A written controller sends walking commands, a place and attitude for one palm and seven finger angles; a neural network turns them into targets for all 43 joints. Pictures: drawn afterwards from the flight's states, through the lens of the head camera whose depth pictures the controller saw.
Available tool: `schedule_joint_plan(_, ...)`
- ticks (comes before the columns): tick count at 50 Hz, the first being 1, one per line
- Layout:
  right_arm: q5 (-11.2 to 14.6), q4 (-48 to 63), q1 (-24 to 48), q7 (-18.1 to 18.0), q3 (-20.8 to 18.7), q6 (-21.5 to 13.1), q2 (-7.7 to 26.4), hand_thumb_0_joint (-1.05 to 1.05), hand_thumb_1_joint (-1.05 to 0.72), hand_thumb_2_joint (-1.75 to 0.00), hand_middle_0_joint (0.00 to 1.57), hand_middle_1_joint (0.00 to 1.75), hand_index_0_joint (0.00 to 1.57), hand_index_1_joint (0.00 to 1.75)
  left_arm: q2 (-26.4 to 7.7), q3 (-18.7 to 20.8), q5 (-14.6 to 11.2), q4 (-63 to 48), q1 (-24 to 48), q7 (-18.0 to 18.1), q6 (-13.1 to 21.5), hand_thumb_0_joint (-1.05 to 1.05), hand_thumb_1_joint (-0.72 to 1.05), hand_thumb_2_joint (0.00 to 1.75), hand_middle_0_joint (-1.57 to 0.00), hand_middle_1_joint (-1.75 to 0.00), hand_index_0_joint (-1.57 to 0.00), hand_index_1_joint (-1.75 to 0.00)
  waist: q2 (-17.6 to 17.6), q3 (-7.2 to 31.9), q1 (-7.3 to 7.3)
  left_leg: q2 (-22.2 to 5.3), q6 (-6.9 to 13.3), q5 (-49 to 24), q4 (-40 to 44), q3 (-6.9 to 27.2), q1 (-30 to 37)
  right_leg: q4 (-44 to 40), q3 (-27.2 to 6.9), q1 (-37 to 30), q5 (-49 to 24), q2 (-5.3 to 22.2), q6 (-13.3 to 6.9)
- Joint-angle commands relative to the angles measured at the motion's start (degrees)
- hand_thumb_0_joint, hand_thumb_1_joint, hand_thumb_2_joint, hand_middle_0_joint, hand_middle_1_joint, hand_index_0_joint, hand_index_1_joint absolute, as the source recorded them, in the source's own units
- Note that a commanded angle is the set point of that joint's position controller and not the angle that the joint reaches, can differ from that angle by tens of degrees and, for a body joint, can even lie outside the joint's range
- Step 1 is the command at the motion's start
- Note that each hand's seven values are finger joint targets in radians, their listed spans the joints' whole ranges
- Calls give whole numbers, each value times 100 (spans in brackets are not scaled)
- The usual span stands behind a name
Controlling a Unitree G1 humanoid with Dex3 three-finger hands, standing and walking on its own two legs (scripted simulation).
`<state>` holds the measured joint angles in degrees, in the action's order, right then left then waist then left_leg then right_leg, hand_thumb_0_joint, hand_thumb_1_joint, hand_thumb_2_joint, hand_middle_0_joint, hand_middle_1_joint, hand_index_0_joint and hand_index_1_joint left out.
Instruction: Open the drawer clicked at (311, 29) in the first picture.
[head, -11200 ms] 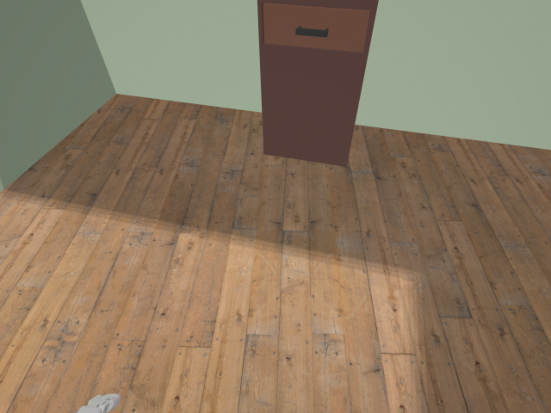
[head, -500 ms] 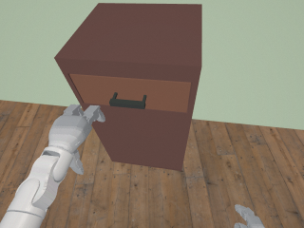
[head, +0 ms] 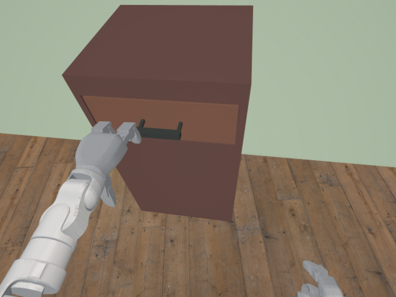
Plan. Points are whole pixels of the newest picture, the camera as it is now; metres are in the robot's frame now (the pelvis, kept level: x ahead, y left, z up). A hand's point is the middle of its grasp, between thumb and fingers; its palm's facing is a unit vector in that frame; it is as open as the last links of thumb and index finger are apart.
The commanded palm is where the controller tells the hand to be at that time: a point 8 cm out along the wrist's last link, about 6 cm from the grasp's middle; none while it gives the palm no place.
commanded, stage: move the hooked fingers above the handle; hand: left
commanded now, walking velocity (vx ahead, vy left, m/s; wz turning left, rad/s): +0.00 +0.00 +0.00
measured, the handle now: (159, 128) +0.55 +0.19 -0.04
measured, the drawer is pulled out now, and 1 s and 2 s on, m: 0.00 0.00 0.00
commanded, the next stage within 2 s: none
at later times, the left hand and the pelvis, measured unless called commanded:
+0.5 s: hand (127, 147) +0.41 +0.22 +0.05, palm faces +0.01 -0.04 -1.00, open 13.9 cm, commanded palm +0.39 +0.23 +0.10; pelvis +0.00 +0.01 -0.01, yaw -1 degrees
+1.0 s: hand (146, 132) +0.48 +0.19 +0.02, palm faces -0.03 +0.01 -1.00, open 13.9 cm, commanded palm +0.46 +0.19 +0.08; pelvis +0.00 +0.02 -0.02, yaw -2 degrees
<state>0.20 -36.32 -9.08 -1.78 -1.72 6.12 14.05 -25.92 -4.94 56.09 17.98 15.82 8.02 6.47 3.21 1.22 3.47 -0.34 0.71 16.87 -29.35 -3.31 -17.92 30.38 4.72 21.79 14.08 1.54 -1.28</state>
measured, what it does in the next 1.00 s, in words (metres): stands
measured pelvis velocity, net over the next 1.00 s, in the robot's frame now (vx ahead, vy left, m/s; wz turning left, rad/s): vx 0.00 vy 0.02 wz -0.03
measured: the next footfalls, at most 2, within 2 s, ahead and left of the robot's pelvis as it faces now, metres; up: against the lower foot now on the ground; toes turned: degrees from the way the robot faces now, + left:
none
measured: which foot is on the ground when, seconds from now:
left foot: down 0.00-1.00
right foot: down 0.00-1.00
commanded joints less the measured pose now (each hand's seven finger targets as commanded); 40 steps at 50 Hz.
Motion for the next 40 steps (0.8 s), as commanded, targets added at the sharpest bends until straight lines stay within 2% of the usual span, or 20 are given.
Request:
schedule_joint_plan(1, 28, 634, 138, -11, -234, -157, 674, 0, -90, -90, 20, 30, 20, 30, -1199, 723, 51, -549, 2021, 318, -182, 0, -50, 30, -30, -120, -30, -120, -308, 1730, -48, 260, 109, -1542, 251, 51, 31, -194, -387, -1136, -1291, -151, -79)
schedule_joint_plan(6, 25, 636, -21, -21, -295, -116, 743, 0, -90, -90, 20, 30, 20, 30, -1219, 654, 43, -346, 2199, 196, -207, 0, -50, 30, -30, -120, -30, -120, -517, 2022, -104, 254, 156, -1789, 154, 44, -22, -78, -413, -1301, -1722, -146, -63)
schedule_joint_plan(7, 22, 651, -46, -22, -309, -116, 735, 0, -90, -90, 20, 30, 20, 30, -1047, 500, 5, -363, 2245, 166, -173, 0, -50, 30, -30, -120, -30, -120, -465, 2067, -127, 263, 163, -1799, 131, 49, -18, -60, -428, -1295, -1768, -138, -58)
schedule_joint_plan(10, 0, 620, -153, -39, -348, -113, 760, 0, -90, -90, 20, 30, 20, 30, -1267, 720, 10, -350, 2437, 199, 11, 0, -50, 30, -30, -120, -30, -120, -525, 2081, -148, 259, 177, -1794, 88, 69, -66, -42, -441, -1274, -1779, -149, -59)
schedule_joint_plan(12, 11, 542, -247, -45, -358, -99, 753, 0, -90, -90, 20, 30, 20, 30, -1322, 780, 71, -108, 2637, 289, 99, 0, -50, 30, -30, -120, -30, -120, -510, 1899, -203, 266, 178, -1703, 55, 66, -169, -11, -438, -1093, -1706, -154, -59)
schedule_joint_plan(14, 17, 494, -325, -30, -384, -108, 732, 0, -90, -90, 20, 30, 20, 30, -1251, 761, 134, 11, 2754, 419, 156, 0, -50, 30, -30, -120, -30, -120, -377, 1910, -214, 265, 164, -1743, 20, 71, -157, 34, -411, -949, -1659, -171, -82)
schedule_joint_plan(15, 10, 482, -370, -25, -397, -109, 758, 0, -90, -90, 20, 30, 20, 30, -1367, 888, 167, 47, 2876, 498, 164, 0, -50, 30, -30, -120, -30, -120, -390, 2029, -197, 269, 160, -1753, -4, 82, -171, 56, -413, -978, -1617, -184, -89)
schedule_joint_plan(19, -2, 387, -494, 15, -438, -114, 743, 0, -90, -90, 20, 30, 20, 30, -1248, 771, 287, 322, 3188, 765, 84, 0, -50, 30, -30, -120, -30, -120, -134, 2255, -252, 248, 130, -2040, -110, 61, -93, 192, -385, -831, -1837, -204, -119)
schedule_joint_plan(20, 1, 380, -531, 35, -457, -111, 753, 0, -90, -90, 20, 30, 20, 30, -1278, 837, 305, 416, 3159, 797, 39, 0, -50, 30, -30, -120, -30, -120, -229, 2373, -233, 250, 127, -2118, -124, 88, -115, 218, -370, -898, -1855, -225, -127)
schedule_joint_plan(21, 7, 385, -535, 47, -465, -112, 757, 0, -90, -90, 20, 30, 20, 30, -1213, 767, 309, 545, 3108, 815, -18, 0, -50, 30, -30, -120, -30, -120, -214, 2336, -240, 239, 131, -2098, -132, 60, -115, 210, -374, -855, -1869, -216, -119)
schedule_joint_plan(25, 39, 331, -616, 34, -443, -74, 827, 0, -90, -90, 20, 30, 20, 30, -1140, 610, 316, 1221, 3396, 739, -225, 0, -50, 30, -30, -120, -30, -120, -554, 2095, -392, 229, 153, -1804, -105, 54, -362, 165, -346, -753, -1682, -232, -100)
schedule_joint_plan(26, 37, 348, -631, 36, -444, -72, 828, 0, -90, -90, 20, 30, 20, 30, -1079, 489, 342, 1208, 3565, 705, -218, 0, -50, 30, -30, -120, -30, -120, -443, 2137, -394, 222, 155, -1817, -107, 47, -302, 179, -347, -693, -1666, -223, -101)
schedule_joint_plan(28, 32, 334, -711, 34, -466, -66, 815, 0, -90, -90, 20, 30, 20, 30, -860, 246, 347, 1272, 3890, 646, -178, 0, -50, 30, -30, -120, -30, -120, -428, 2187, -500, 211, 171, -1814, -167, 71, -165, 174, -323, -521, -1595, -234, -102)
schedule_joint_plan(29, 16, 333, -769, 27, -478, -67, 822, 0, -90, -90, 20, 30, 20, 30, -858, 223, 346, 1203, 4056, 624, -107, 0, -50, 30, -30, -120, -30, -120, -379, 2348, -501, 209, 172, -1875, -197, 97, -101, 197, -347, -532, -1613, -232, -106)
schedule_joint_plan(31, -3, 340, -832, 10, -476, -61, 818, 0, -90, -90, 20, 30, 20, 30, -907, 254, 338, 1302, 4262, 621, 19, 0, -50, 30, -30, -120, -30, -120, -378, 2349, -543, 217, 185, -1827, -244, 127, -116, 219, -346, -468, -1549, -238, -105)
schedule_joint_plan(33, -19, 281, -918, 3, -474, -69, 805, 0, -90, -90, 20, 30, 20, 30, -797, 159, 368, 1414, 4576, 679, 131, 0, -50, 30, -30, -120, -30, -120, -369, 2271, -639, 212, 181, -1779, -297, 177, -132, 254, -334, -247, -1454, -248, -108)
schedule_joint_plan(35, -35, 258, -972, 2, -471, -65, 828, 0, -90, -90, 20, 30, 20, 30, -1086, 440, 460, 1599, 4720, 814, 193, 0, -50, 30, -30, -120, -30, -120, -274, 2228, -608, 211, 159, -1780, -342, 211, -226, 330, -302, -96, -1322, -270, -136)
schedule_joint_plan(36, -43, 234, -1032, 16, -465, -70, 818, 0, -90, -90, 20, 30, 20, 30, -1061, 402, 509, 1662, 4874, 905, 185, 0, -50, 30, -30, -120, -30, -120, -173, 2323, -618, 211, 146, -1789, -365, 238, -222, 382, -295, -18, -1293, -274, -142)
schedule_joint_plan(37, -56, 202, -1081, 33, -469, -78, 801, 0, -90, -90, 20, 30, 20, 30, -979, 347, 543, 1715, 5055, 1001, 173, 0, -50, 30, -30, -120, -30, -120, -137, 2412, -652, 206, 137, -1852, -412, 242, -215, 429, -291, 41, -1326, -285, -151)
schedule_joint_plan(40, -83, 126, -1190, 69, -460, -85, 834, 0, -90, -90, 20, 30, 20, 30, -1083, 515, 624, 2354, 5058, 1235, -63, 0, -50, 30, -30, -120, -30, -120, -198, 2415, -671, 204, 109, -1868, -482, 241, -454, 512, -242, 151, -1307, -321, -159)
